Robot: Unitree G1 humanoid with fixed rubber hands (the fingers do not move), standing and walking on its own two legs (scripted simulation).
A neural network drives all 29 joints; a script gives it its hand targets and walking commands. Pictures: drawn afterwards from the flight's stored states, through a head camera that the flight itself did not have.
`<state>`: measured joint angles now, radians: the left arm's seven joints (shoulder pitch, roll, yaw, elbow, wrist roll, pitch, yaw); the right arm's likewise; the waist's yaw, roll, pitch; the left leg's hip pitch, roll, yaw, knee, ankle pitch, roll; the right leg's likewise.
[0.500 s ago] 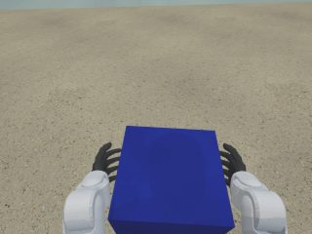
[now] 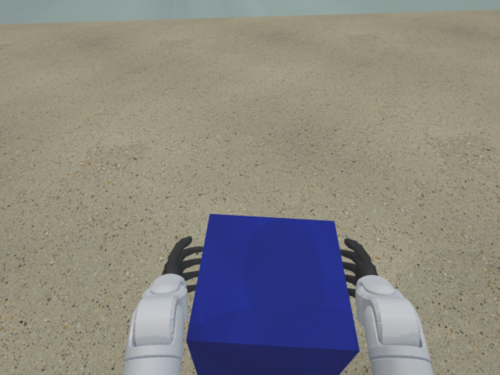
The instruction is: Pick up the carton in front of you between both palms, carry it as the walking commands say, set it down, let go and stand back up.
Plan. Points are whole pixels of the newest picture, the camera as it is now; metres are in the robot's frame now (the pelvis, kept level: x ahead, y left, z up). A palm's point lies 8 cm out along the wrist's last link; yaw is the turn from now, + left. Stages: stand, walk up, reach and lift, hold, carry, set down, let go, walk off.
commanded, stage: carry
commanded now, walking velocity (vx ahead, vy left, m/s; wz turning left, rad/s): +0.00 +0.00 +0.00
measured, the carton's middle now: (266, 308) +0.26 +0.00 -0.03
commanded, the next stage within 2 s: none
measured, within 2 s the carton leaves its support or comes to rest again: neither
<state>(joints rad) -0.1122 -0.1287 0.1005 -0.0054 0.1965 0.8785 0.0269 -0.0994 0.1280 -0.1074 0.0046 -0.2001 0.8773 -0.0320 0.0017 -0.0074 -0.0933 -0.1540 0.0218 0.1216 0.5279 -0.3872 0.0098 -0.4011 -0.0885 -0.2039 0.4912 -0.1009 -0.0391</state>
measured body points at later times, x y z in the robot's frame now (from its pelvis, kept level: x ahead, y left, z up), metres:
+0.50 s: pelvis +0.00 +0.00 +0.00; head -0.01 +0.00 +0.45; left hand +0.30 +0.15 +0.03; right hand +0.29 -0.15 +0.02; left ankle -0.07 +0.10 -0.73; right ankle +0.10 -0.11 -0.73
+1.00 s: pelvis +0.06 -0.02 +0.01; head +0.06 -0.02 +0.46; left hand +0.36 +0.14 +0.03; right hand +0.36 -0.16 +0.02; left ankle -0.04 +0.09 -0.70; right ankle +0.10 -0.11 -0.73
